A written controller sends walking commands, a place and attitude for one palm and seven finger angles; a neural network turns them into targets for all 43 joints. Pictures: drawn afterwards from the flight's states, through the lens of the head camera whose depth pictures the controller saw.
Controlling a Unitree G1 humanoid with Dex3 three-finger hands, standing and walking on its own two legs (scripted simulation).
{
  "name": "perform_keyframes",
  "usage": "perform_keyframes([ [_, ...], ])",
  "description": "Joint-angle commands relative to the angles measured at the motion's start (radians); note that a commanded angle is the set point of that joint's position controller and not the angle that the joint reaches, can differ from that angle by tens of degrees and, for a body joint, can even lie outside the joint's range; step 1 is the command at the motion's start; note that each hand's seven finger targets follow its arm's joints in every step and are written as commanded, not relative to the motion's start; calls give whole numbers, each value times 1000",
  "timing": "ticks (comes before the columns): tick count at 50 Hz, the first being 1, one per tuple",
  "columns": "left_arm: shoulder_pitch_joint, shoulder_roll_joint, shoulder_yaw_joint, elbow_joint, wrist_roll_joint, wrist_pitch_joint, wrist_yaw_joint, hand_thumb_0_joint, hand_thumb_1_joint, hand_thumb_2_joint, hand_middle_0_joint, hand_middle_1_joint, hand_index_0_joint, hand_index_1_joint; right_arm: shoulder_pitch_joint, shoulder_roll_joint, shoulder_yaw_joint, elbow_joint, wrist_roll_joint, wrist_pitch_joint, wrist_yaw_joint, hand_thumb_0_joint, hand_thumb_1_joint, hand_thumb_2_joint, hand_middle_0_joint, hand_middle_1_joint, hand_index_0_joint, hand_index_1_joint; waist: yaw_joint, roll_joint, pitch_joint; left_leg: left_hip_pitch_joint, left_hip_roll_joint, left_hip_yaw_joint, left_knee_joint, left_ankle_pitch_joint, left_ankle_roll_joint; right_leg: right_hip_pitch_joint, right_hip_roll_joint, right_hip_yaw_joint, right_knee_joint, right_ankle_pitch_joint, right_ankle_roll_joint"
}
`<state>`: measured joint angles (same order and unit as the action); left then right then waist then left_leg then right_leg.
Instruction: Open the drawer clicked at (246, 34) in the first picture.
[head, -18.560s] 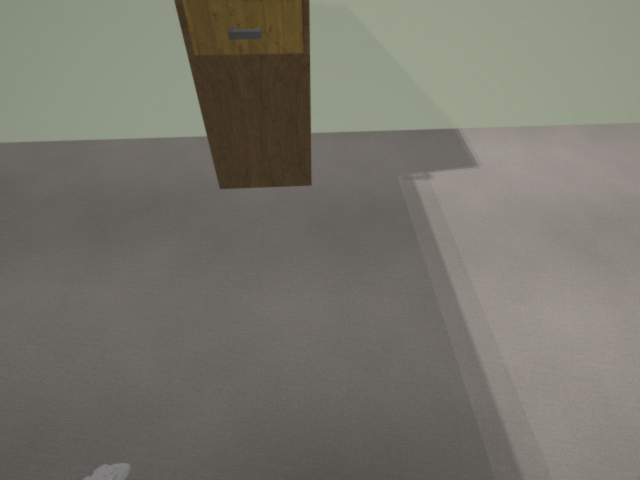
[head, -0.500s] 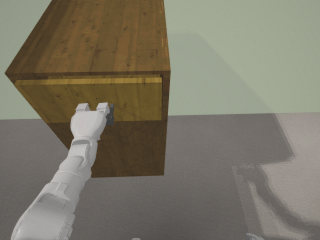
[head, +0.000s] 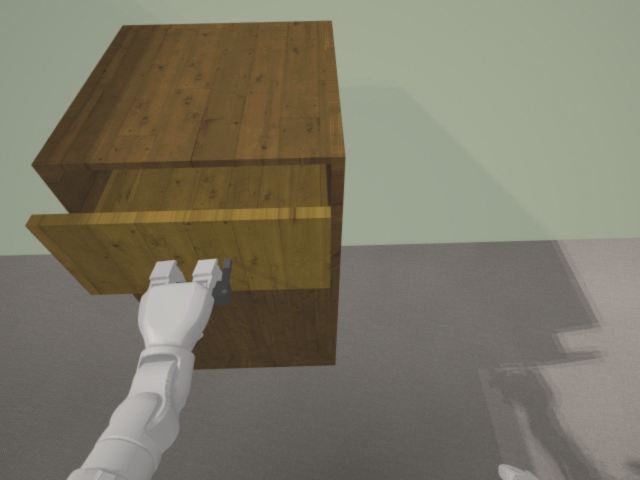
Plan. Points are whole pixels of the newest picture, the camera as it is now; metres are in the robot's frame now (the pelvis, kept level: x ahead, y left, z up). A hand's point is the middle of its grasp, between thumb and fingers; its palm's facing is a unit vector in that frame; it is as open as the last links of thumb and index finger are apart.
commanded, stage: pull the drawer open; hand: left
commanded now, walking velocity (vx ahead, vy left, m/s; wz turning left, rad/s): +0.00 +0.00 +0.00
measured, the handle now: (192, 280) +0.39 +0.20 +0.00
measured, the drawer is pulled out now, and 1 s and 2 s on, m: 0.10 0.24 0.30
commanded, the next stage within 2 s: open the thumb to release the handle in 1.50 s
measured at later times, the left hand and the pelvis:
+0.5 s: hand (190, 334) +0.31 +0.19 -0.02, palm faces -0.02 -0.09 -1.00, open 6.1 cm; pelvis -0.01 -0.01 +0.00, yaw -1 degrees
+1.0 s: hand (174, 434) +0.19 +0.18 -0.02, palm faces +0.00 -0.14 -0.99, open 6.1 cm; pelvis +0.00 -0.01 -0.01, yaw +0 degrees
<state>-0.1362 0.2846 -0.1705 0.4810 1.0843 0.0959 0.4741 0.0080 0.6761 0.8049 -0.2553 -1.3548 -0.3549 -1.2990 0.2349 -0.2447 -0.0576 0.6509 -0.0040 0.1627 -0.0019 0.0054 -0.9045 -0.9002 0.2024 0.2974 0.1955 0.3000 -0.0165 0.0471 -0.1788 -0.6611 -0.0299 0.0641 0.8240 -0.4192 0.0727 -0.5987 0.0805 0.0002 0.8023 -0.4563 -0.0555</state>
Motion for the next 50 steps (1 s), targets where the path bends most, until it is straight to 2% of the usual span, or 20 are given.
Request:
perform_keyframes([
  [1, -327, 143, 77, -108, -6, 39, 32, 0, 900, 900, -400, -1350, -400, -1350, -40, -117, -39, -119, 9, -28, -19, 0, -900, -900, 200, 300, 200, 300, -12, -16, -254, 274, 11, -75, -49, 441, -30, 41, -13, 18, -82, 444, 3],
  [2, -346, 166, 94, -94, -10, 42, 25, 0, 900, 900, -400, -1350, -400, -1350, -43, -121, -35, -119, 10, -24, -22, 0, -900, -900, 200, 300, 200, 300, -10, -25, -254, 270, 10, -80, -54, 439, -31, 48, -14, 20, -84, 435, 0],
  [4, -366, 141, 70, -71, -18, 39, 8, 0, 900, 900, -400, -1350, -400, -1350, -49, -115, -32, -127, 14, -21, -28, 0, -900, -900, 200, 300, 200, 300, -12, -33, -239, 271, 9, -77, -60, 418, -28, 44, -14, 15, -89, 421, 2],
  [7, -400, 190, 112, -47, -23, 16, -10, 0, 900, 900, -400, -1350, -400, -1350, -57, -115, -25, -132, 14, -19, -41, 0, -900, -900, 200, 300, 200, 300, -4, -55, -258, 252, 1, -73, -59, 408, -24, 77, -19, 30, -95, 445, 4],
  [9, -405, 159, 87, -12, -25, -1, -20, 0, 900, 900, -400, -1350, -400, -1350, -55, -106, -21, -136, 16, -22, -44, 0, -900, -900, 200, 300, 200, 300, -10, -68, -224, 224, -6, -65, -56, 373, -20, 72, -24, 31, -103, 438, 8],
  [10, -431, 178, 100, -8, -18, -13, -22, 0, 900, 900, -400, -1350, -400, -1350, -67, -105, -17, -136, 17, -21, -47, 0, -900, -900, 200, 300, 200, 300, -6, -75, -230, 213, -8, -64, -55, 360, -21, 69, -25, 38, -102, 430, 9],
  [13, -470, 209, 119, -9, 0, -45, -17, 0, 900, 900, -400, -1350, -400, -1350, -65, -102, -16, -136, 14, -24, -49, 0, -900, -900, 200, 300, 200, 300, 3, -27, -262, 211, -11, -62, -44, 354, -21, 62, -27, 48, -92, 423, 5],
  [14, -403, 162, 90, -6, -2, -47, -14, 0, 900, 900, -400, -1350, -400, -1350, -57, -98, -21, -150, 12, -28, -44, 0, -900, -900, 200, 300, 200, 300, 11, -5, -253, 218, -12, -63, -46, 357, -22, 61, -23, 41, -90, 416, 0],
  [17, -238, 168, 123, -48, -14, -53, -10, 0, 900, 900, -400, -1350, -400, -1350, -70, -104, -25, -170, 10, -30, -30, 0, -900, -900, 200, 300, 200, 300, 41, -34, -298, 224, -9, -64, -45, 398, -24, 107, -18, 46, -85, 464, -5],
  [19, -178, 112, 76, -110, -29, -52, -12, 0, 900, 900, -400, -1350, -400, -1350, -76, -103, -25, -184, 11, -34, -20, 0, -900, -900, 200, 300, 200, 300, 34, -41, -272, 215, -7, -62, -51, 398, -23, 112, -19, 46, -86, 485, -2],
  [20, -122, 138, 106, -129, -29, -49, -9, 0, 900, 900, -400, -1350, -400, -1350, -87, -102, -25, -188, 14, -34, -17, 0, -900, -900, 200, 300, 200, 300, 49, -51, -280, 217, -4, -61, -53, 406, -24, 117, -16, 50, -86, 487, -1],
  [24, 40, 119, 94, -227, -54, -29, -8, 0, 900, 900, -400, -1350, -400, -1350, -95, -109, -26, -208, 12, -42, -6, 0, -900, -900, 200, 300, 200, 300, 46, -83, -245, 197, -5, -58, -66, 395, -21, 158, -21, 64, -94, 530, 3],
  [28, 198, 147, 125, -357, -50, -18, 10, 0, 900, 900, -400, -1350, -400, -1350, -122, -108, -24, -219, 11, -49, 9, 0, -900, -900, 200, 300, 200, 300, 67, -40, -257, 234, 3, -63, -69, 446, -28, 150, -16, 68, -79, 531, -3],
  [29, 247, 101, 80, -383, -54, -10, 11, 0, 900, 900, -400, -1350, -400, -1350, -122, -107, -28, -222, 8, -53, 14, 0, -900, -900, 200, 300, 200, 300, 56, -24, -223, 242, 6, -64, -67, 464, -28, 137, -18, 62, -79, 540, -4],
  [33, 409, 117, 103, -502, -51, -3, 31, 0, 900, 900, -400, -1350, -400, -1350, -154, -104, -19, -241, 3, -59, 34, 0, -900, -900, 200, 300, 200, 300, 75, -27, -224, 253, 10, -72, -55, 504, -33, 130, -17, 63, -57, 553, -4],
  [35, 429, 100, 84, -543, -47, 2, 38, 0, 900, 900, -400, -1350, -400, -1350, -157, -106, -20, -243, -1, -63, 43, 0, -900, -900, 200, 300, 200, 300, 63, -35, -206, 261, 18, -81, -46, 505, -32, 96, -16, 52, -50, 523, -3],
  [44, 589, 50, 26, -661, -23, -20, 55, 0, 900, 900, -400, -1350, -400, -1350, -198, -92, -6, -282, -9, -72, 69, 0, -900, -900, 200, 300, 200, 300, 71, -34, -166, 283, 23, -108, -3, 517, -32, 22, -17, 38, -9, 458, -2],
  [47, 584, 74, 48, -665, -18, -31, 51, 0, 900, 900, -400, -1350, -400, -1350, -209, -88, 3, -288, -12, -70, 65, 0, -900, -900, 200, 300, 200, 300, 67, -75, -137, 262, 16, -106, 0, 459, -32, 14, -14, 50, -19, 441, -3],
  [48, 598, 83, 57, -668, -12, -38, 50, 0, 900, 900, -400, -1350, -400, -1350, -220, -86, 10, -292, -16, -72, 66, 0, -900, -900, 200, 300, 200, 300, 79, -81, -155, 261, 10, -100, 7, 445, -31, 14, -16, 57, -14, 440, -1],
  [50, 620, 81, 53, -674, -6, -48, 46, 0, 900, 900, -400, -1350, -400, -1350, -230, -80, 17, -299, -15, -72, 66, 0, -900, -900, 200, 300, 200, 300, 83, -64, -130, 251, 3, -98, 9, 415, -32, 0, -15, 63, -17, 417, -5],
])
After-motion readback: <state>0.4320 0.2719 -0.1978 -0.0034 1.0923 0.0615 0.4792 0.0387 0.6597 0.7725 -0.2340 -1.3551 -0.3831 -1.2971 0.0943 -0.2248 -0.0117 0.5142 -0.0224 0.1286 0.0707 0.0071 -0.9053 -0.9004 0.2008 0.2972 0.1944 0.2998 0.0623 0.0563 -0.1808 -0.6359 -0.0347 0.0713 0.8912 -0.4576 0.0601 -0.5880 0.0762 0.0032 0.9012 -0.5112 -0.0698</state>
